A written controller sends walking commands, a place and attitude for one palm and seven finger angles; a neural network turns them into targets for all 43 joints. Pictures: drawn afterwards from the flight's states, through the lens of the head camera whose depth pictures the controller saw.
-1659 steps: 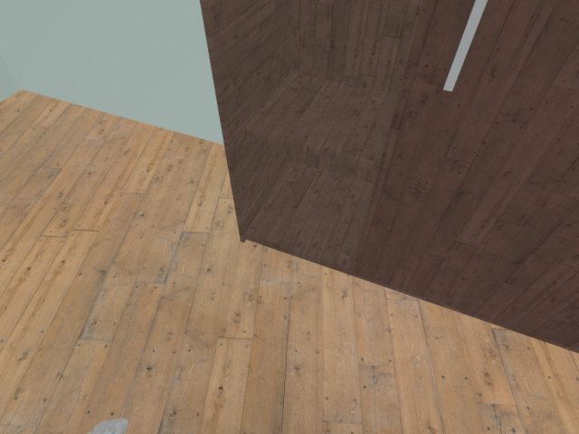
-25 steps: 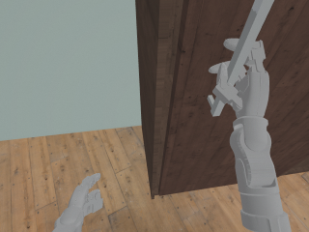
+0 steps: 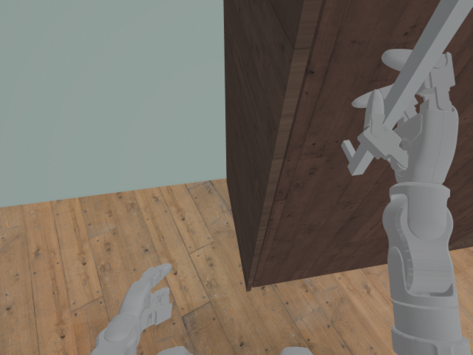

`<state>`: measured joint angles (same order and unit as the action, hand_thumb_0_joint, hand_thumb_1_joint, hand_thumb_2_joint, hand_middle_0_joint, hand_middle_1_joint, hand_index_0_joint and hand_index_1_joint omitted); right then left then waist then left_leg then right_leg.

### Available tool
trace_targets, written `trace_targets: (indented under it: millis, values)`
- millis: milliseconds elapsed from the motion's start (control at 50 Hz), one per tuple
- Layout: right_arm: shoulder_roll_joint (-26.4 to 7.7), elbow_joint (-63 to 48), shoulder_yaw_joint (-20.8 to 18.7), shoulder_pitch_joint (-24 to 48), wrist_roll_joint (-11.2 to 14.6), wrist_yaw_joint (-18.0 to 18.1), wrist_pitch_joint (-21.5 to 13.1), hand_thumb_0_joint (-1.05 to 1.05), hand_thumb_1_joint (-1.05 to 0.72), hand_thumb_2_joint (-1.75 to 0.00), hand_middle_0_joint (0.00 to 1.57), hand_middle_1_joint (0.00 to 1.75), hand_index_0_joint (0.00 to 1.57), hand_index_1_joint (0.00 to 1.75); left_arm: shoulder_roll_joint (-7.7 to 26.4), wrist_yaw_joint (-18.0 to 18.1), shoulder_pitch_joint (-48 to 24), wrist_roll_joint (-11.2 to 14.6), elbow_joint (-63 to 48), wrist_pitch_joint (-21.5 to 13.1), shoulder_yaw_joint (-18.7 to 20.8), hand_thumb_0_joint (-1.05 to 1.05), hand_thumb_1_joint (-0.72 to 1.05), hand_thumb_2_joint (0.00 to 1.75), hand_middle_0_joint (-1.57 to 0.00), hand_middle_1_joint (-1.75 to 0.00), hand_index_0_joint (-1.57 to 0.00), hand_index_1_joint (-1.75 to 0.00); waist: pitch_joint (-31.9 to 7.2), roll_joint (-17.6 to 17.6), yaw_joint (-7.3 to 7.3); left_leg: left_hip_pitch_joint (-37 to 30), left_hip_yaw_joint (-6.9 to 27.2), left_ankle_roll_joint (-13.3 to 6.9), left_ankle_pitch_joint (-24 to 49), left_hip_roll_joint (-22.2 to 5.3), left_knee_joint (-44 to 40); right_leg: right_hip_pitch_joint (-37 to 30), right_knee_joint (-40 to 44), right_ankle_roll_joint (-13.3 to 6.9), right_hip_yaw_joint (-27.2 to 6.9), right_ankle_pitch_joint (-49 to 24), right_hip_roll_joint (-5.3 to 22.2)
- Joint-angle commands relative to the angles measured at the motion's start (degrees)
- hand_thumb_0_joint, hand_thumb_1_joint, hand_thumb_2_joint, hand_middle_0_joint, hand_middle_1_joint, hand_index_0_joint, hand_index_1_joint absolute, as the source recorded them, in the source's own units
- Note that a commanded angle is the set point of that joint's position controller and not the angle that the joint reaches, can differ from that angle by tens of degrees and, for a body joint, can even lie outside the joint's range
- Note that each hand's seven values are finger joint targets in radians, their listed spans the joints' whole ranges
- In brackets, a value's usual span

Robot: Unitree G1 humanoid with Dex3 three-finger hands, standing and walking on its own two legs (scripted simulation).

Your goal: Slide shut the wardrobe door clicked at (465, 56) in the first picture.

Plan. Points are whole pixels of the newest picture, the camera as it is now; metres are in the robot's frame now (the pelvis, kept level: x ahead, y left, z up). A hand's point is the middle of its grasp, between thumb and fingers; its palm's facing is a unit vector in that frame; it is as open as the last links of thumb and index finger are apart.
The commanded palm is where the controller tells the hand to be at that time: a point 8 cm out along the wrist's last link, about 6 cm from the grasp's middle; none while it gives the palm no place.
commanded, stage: stop walking and hold the door there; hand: right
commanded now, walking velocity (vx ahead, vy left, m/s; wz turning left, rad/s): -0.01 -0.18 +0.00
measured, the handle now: (399, 73) +0.36 -0.20 +0.28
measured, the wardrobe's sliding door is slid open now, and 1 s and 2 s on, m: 0.00 0.00 0.00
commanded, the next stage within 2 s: loosen the grip on the handle in 1.50 s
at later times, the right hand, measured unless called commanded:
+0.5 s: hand (373, 127) +0.33 -0.18 +0.23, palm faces +0.26 +0.95 -0.20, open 6.0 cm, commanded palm +0.29 -0.23 +0.22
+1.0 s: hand (373, 129) +0.33 -0.18 +0.23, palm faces +0.23 +0.96 -0.19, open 6.1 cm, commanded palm +0.29 -0.22 +0.22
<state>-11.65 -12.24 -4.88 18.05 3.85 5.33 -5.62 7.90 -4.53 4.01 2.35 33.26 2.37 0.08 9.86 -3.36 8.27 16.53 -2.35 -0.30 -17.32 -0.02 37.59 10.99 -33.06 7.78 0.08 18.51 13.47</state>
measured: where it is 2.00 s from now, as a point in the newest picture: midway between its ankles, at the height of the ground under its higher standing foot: outside the picture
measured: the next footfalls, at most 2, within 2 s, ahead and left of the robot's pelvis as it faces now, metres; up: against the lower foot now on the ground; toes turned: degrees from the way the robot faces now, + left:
left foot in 0.02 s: +0.07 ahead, +0.14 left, +0.00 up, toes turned +4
right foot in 0.22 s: +0.08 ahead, -0.10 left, +0.00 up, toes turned +2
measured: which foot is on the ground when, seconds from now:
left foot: up 0.00-0.00, down 0.02-1.00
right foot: down 0.00-0.02, up 0.04-0.20, down 0.22-1.00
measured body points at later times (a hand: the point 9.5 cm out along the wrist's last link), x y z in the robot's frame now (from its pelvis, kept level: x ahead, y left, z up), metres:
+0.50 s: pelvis +0.02 +0.00 +0.02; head +0.00 +0.00 +0.47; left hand +0.15 +0.28 -0.06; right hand +0.31 -0.23 +0.24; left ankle +0.03 +0.14 -0.73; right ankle +0.04 -0.11 -0.73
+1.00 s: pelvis +0.04 -0.02 +0.02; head +0.03 -0.02 +0.47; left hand +0.20 +0.21 -0.07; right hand +0.31 -0.23 +0.24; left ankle +0.03 +0.14 -0.73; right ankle +0.04 -0.11 -0.73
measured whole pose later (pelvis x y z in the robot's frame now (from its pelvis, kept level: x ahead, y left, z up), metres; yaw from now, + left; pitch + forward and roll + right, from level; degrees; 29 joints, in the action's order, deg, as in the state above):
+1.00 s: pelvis +0.04 -0.02 +0.02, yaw +7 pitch -1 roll +0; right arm -15.3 -20.6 -10.4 -5.8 1.7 9.1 -6.1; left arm 10.5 3.3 8.6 1.1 36.0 -1.7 -2.0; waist -1.1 -1.1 0.8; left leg 9.7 5.3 3.7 -11.8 -2.4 22.5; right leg 9.4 -23.8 -2.7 6.5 13.5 -0.5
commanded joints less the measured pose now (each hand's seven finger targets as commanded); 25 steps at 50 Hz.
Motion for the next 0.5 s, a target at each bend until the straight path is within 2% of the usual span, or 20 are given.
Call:
trace_targets:
  millis: [0, 20, 40, 60, 80, 100, 120, 140, 160, 180, 200, 220, 240, 260, 300, 340, 360, 400, 460, 480]
  values:
    - [-14.5, -10.6, -4.6, 13.1, -1.5, -1.8, -3.7, 0.0, -0.9, -0.9, 0.45, 1.4, 0.45, 1.4, 8.6, 3.1, -2.9, 1.1, -7.3, -2.3, 3.3, 0.0, 0.9, 0.9, -0.2, -0.3, -0.2, -0.3, -26.8, 11.7, -8.52, -20.3, 13.9, -4.9, 38.3, -8.3, -15.4, 4.6, -21.4, -7.7, 6.4, -12.9, -8.1]
    - [-18.5, -9.8, -10.2, 10.8, -0.6, -0.7, -3.0, 0.0, -0.9, -0.9, 0.45, 1.4, 0.45, 1.4, 8.3, 3.8, -4.0, 0.7, -6.6, -3.0, 2.7, 0.0, 0.9, 0.9, -0.2, -0.3, -0.2, -0.3, -26.7, 19.9, -8.3, -19.8, 21.9, -9.1, 44.2, -15.7, -17.3, 12.0, -26.1, -7.2, 3.1, 11.8, -12.4]
    - [-18.0, -10.2, -11.3, 8.1, 0.1, -0.1, -2.8, 0.0, -0.9, -0.9, 0.45, 1.4, 0.45, 1.4, 8.2, 4.6, -4.4, 0.1, -5.4, -3.7, 2.0, 0.0, 0.9, 0.9, -0.2, -0.3, -0.2, -0.3, -24.4, 16.5, -7.82, -17.6, 20.6, -9.9, 48.0, -17.0, -16.4, 12.8, -26.6, -6.9, -0.8, 13.4, -10.8]
    - [-17.3, -10.9, -10.9, 7.6, 0.2, 0.3, -2.7, 0.0, -0.9, -0.9, 0.45, 1.4, 0.45, 1.4, 8.9, 5.0, -4.7, 0.1, -5.4, -4.2, 1.7, 0.0, 0.9, 0.9, -0.2, -0.3, -0.2, -0.3, -23.5, 16.4, -7.5, -15.5, 21.5, -9.8, 47.0, -16.5, -15.0, 12.2, -23.5, -7.6, -2.9, 11.6, -9.6]
    - [-16.8, -14.2, -10.8, 7.4, 0.3, 0.9, -2.9, 0.0, -0.9, -0.9, 0.45, 1.4, 0.45, 1.4, 8.2, 5.5, -4.7, -0.2, -4.9, -4.5, 0.4, 0.0, 0.9, 0.9, -0.2, -0.3, -0.2, -0.3, -23.7, 13.4, -8.23, -14.4, 19.3, -9.1, 46.2, -15.8, -13.9, 10.0, -15.5, -8.1, -2.6, 9.4, -9.8]
    - [-19.4, -13.5, -14.5, 6.6, 0.1, 1.8, -3.2, 0.0, -0.9, -0.9, 0.45, 1.4, 0.45, 1.4, 8.1, 6.4, -4.7, -0.5, -3.7, -4.6, -0.1, 0.0, 0.9, 0.9, -0.2, -0.3, -0.2, -0.3, -24.0, 10.7, -8.7, -15.1, 14.6, -7.4, 43.8, -14.0, -13.4, 6.9, -5.2, -8.3, -0.8, 6.0, -10.2]
    - [-19.2, -12.5, -15.0, 3.6, -0.1, 2.2, -3.6, 0.0, -0.9, -0.9, 0.45, 1.4, 0.45, 1.4, 7.7, 7.1, -4.1, -0.7, -3.4, -4.6, -0.7, 0.0, 0.9, 0.9, -0.2, -0.3, -0.2, -0.3, -26.0, 10.0, -8.77, -15.6, 11.2, -5.4, 39.3, -11.4, -13.1, 2.2, 3.4, -8.5, 1.2, -0.5, -11.8]
    - [-19.1, -13.0, -15.1, 1.2, 0.0, 2.4, -3.8, 0.0, -0.9, -0.9, 0.45, 1.4, 0.45, 1.4, 7.9, 7.7, -4.0, -0.8, -3.7, -5.0, -0.5, 0.0, 0.9, 0.9, -0.2, -0.3, -0.2, -0.3, -27.1, 8.4, -9.03, -16.3, 9.7, -3.2, 36.0, -9.1, -11.8, -2.8, 10.2, -8.5, 2.2, -8.3, -12.4]
    - [-19.7, -14.5, -15.6, -0.1, 0.1, 2.4, -4.2, 0.0, -0.9, -0.9, 0.45, 1.4, 0.45, 1.4, 8.8, 8.0, -4.5, -0.8, -4.5, -5.6, 0.2, 0.0, 0.9, 0.9, -0.2, -0.3, -0.2, -0.3, -27.3, 6.5, -8.67, -16.3, 9.1, -1.5, 34.1, -7.3, -10.2, -5.6, 12.2, -9.0, 1.7, -15.1, -10.0]
    - [-18.7, -15.1, -14.7, -1.4, 0.1, 2.3, -4.6, 0.0, -0.9, -0.9, 0.45, 1.4, 0.45, 1.4, 9.6, 8.0, -4.6, -0.4, -5.2, -6.1, 0.7, 0.0, 0.9, 0.9, -0.2, -0.3, -0.2, -0.3, -27.7, 4.8, -8.03, -14.7, 8.8, -0.2, 31.6, -6.2, -10.4, -7.7, 10.8, -9.9, -0.3, -23.6, -6.7]
    - [-17.7, -13.6, -13.7, -4.0, 0.2, 2.0, -4.4, 0.0, -0.9, -0.9, 0.45, 1.4, 0.45, 1.4, 10.5, 8.0, -4.8, 0.4, -5.7, -6.1, 1.1, 0.0, 0.9, 0.9, -0.2, -0.3, -0.2, -0.3, -26.0, 4.6, -7.95, -11.7, 9.1, 0.3, 27.3, -5.8, -12.3, -8.5, 9.1, -10.3, -2.0, -27.0, -4.8]
    - [-15.8, -13.7, -11.7, -4.6, 0.1, 1.3, -4.3, 0.0, -0.9, -0.9, 0.45, 1.4, 0.45, 1.4, 11.1, 7.6, -4.4, 0.8, -6.2, -6.0, 1.3, 0.0, 0.9, 0.9, -0.2, -0.3, -0.2, -0.3, -24.8, 5.5, -7.62, -10.3, 11.0, 0.4, 20.1, -5.6, -14.8, -7.0, 9.4, -10.2, -2.1, -21.4, -4.6]
    - [-13.3, -13.3, -8.8, -5.8, -0.1, 0.9, -4.1, 0.0, -0.9, -0.9, 0.45, 1.4, 0.45, 1.4, 10.6, 7.6, -5.0, 0.5, -6.6, -6.3, 0.9, 0.0, 0.9, 0.9, -0.2, -0.3, -0.2, -0.3, -20.5, 2.2, -8.45, -7.6, 11.8, 0.3, 16.7, -5.6, -16.8, -4.3, 9.9, -10.2, -2.0, -14.8, -5.3]
    - [-17.2, -12.3, -12.8, -6.2, -0.6, 1.6, -4.3, 0.0, -0.9, -0.9, 0.45, 1.4, 0.45, 1.4, 10.9, 8.1, -4.8, 0.1, -6.1, -6.4, 0.8, 0.0, 0.9, 0.9, -0.2, -0.3, -0.2, -0.3, -17.5, -1.1, -8.51, -6.1, 12.1, 0.1, 13.1, -5.5, -18.0, -1.6, 11.3, -10.2, -2.2, -9.4, -5.8]
    - [-19.1, -11.7, -14.9, -7.3, -0.8, 2.3, -4.8, 0.0, -0.9, -0.9, 0.45, 1.4, 0.45, 1.4, 11.3, 8.5, -4.2, 0.0, -5.7, -6.3, 1.1, 0.0, 0.9, 0.9, -0.2, -0.3, -0.2, -0.3, -14.1, -1.5, -8.41, -5.2, 12.8, -0.4, 9.1, -5.8, -20.2, 1.1, 12.4, -10.1, -2.2, -4.3, -6.7]
    - [-19.9, -10.8, -16.3, -9.1, -0.9, 2.7, -5.3, 0.0, -0.9, -0.9, 0.45, 1.4, 0.45, 1.4, 11.5, 8.6, -3.2, -0.2, -6.0, -6.6, 1.2, 0.0, 0.9, 0.9, -0.2, -0.3, -0.2, -0.3, -15.5, 1.6, -8.19, -5.6, 12.9, -0.6, 6.5, -5.7, -20.8, 0.9, 12.2, -10.1, -2.0, -3.0, -7.1]
    - [-18.5, -11.0, -15.0, -9.6, -0.7, 2.6, -5.5, 0.0, -0.9, -0.9, 0.45, 1.4, 0.45, 1.4, 11.3, 8.6, -2.9, -0.2, -6.2, -6.7, 1.3, 0.0, 0.9, 0.9, -0.2, -0.3, -0.2, -0.3, -16.0, 2.5, -8.25, -5.5, 12.8, -0.7, 6.0, -5.7, -20.8, 0.4, 12.2, -10.0, -2.1, -3.3, -7.1]
    - [-17.7, -12.8, -14.0, -9.8, -0.6, 2.4, -5.9, 0.0, -0.9, -0.9, 0.45, 1.4, 0.45, 1.4, 11.3, 8.8, -3.0, -0.1, -6.5, -7.1, 1.5, 0.0, 0.9, 0.9, -0.2, -0.3, -0.2, -0.3, -17.1, 2.4, -8.36, -5.4, 12.2, -0.6, 8.2, -5.3, -20.0, -1.6, 12.8, -10.2, -2.5, -5.3, -6.4]
    - [-18.4, -12.2, -15.1, -11.4, -0.7, 2.6, -5.9, 0.0, -0.9, -0.9, 0.45, 1.4, 0.45, 1.4, 11.5, 8.9, -2.0, -0.2, -6.4, -7.5, 1.6, 0.0, 0.9, 0.9, -0.2, -0.3, -0.2, -0.3, -19.1, 2.7, -8.07, -6.5, 11.6, -0.5, 11.4, -4.8, -18.4, -2.5, 13.0, -10.3, -2.3, -7.6, -5.9]
    - [-16.8, -13.0, -13.4, -11.5, -0.7, 2.4, -6.0, 0.0, -0.9, -0.9, 0.45, 1.4, 0.45, 1.4, 11.2, 8.9, -2.2, -0.2, -6.6, -7.6, 1.6, 0.0, 0.9, 0.9, -0.2, -0.3, -0.2, -0.3, -19.3, 2.3, -8.11, -6.4, 11.5, -0.5, 12.0, -4.7, -18.0, -3.1, 13.2, -10.3, -2.1, -8.0, -5.7]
